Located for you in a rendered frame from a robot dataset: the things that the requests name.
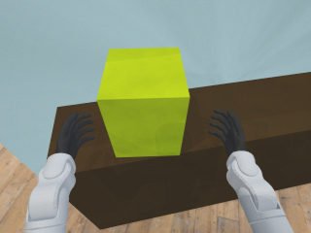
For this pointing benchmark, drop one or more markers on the carton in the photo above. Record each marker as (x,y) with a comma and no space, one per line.
(144,99)

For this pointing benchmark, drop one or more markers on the robot left forearm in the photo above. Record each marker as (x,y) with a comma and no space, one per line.
(48,203)

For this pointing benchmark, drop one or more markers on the left robot hand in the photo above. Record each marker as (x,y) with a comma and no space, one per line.
(69,135)

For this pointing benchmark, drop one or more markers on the robot right forearm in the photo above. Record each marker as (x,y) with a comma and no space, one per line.
(256,196)

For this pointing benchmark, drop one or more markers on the right robot hand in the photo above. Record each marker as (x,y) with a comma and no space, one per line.
(233,137)

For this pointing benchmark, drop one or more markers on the pedestal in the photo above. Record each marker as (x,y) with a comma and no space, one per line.
(275,114)

